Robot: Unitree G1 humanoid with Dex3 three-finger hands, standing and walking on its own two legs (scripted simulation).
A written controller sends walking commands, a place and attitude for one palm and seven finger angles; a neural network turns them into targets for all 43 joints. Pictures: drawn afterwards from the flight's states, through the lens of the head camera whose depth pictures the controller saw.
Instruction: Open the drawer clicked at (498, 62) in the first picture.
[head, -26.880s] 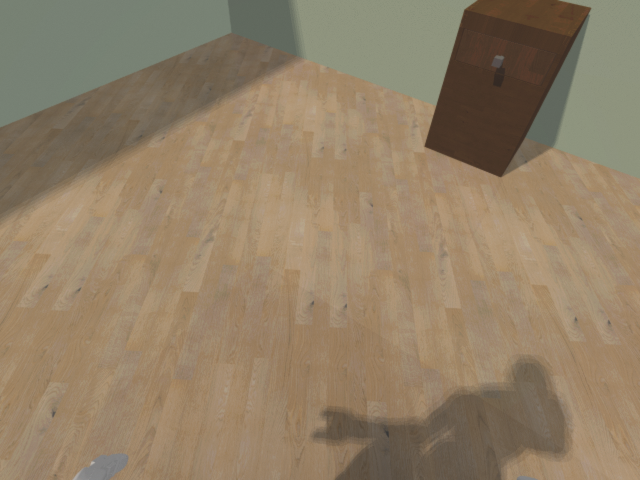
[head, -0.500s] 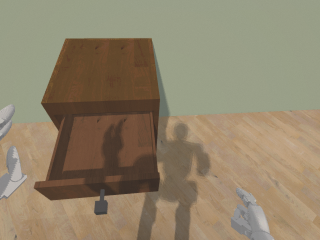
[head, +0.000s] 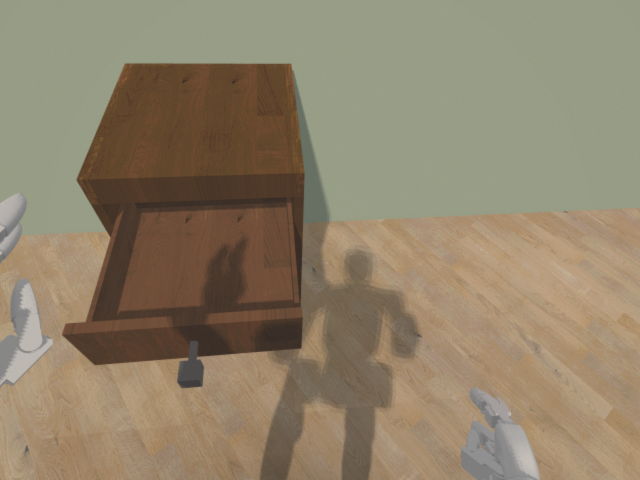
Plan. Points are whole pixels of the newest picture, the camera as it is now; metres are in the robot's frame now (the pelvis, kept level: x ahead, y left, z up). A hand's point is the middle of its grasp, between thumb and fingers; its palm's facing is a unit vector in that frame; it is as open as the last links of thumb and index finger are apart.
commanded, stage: step back with the hand held close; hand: left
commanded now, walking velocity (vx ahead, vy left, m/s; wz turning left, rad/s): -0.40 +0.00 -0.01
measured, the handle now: (192, 363) +0.32 +0.23 -0.20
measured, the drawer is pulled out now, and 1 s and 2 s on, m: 0.29 0.29 0.29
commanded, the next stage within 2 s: stop stepping back and stand still in 0.38 s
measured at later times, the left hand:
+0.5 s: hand (24, 464) +0.12 +0.21 +0.18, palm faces +0.34 -0.84 -0.42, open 7.4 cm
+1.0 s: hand out of the picture +0.04 +0.18 +0.17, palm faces +0.26 -0.83 -0.50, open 7.4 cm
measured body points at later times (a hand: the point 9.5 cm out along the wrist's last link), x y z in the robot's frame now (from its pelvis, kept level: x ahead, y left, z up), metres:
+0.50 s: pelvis -0.09 -0.02 +0.00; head -0.05 +0.00 +0.45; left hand +0.09 +0.25 +0.20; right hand +0.09 -0.23 -0.08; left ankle -0.03 +0.13 -0.73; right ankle -0.13 -0.13 -0.70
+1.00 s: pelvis -0.16 -0.04 +0.01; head -0.11 -0.03 +0.46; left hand +0.02 +0.22 +0.19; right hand +0.00 -0.32 -0.06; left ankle -0.20 +0.07 -0.73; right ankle -0.15 -0.14 -0.72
